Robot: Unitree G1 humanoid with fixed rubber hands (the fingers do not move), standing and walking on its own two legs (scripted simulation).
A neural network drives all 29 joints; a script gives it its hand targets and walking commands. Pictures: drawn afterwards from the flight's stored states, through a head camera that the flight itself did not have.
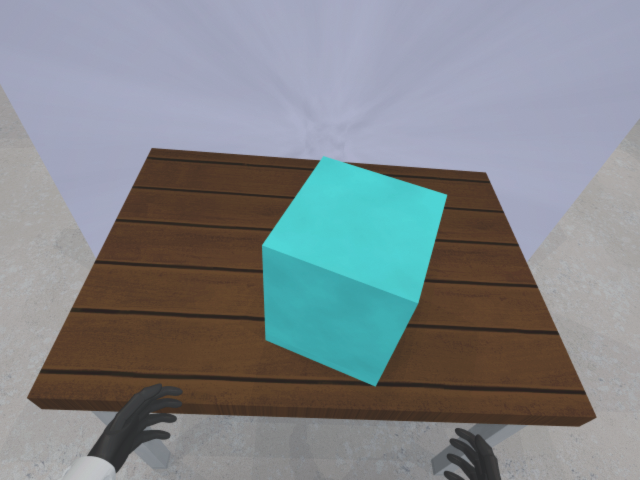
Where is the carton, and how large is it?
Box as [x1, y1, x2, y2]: [262, 156, 446, 386]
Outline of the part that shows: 323,156 262,245 265,339 375,386 418,302 446,195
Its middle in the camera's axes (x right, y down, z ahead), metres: +0.05 +0.05 +0.62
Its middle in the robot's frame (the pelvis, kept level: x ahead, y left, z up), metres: +0.44 -0.05 -0.02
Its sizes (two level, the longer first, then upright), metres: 0.210 0.200 0.250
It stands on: a table, 0.62 m high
